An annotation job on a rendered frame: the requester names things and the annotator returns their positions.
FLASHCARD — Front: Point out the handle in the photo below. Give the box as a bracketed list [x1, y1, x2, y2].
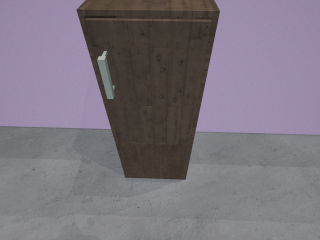
[97, 51, 115, 99]

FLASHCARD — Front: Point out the cupboard door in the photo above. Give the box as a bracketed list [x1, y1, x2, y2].
[84, 18, 212, 145]

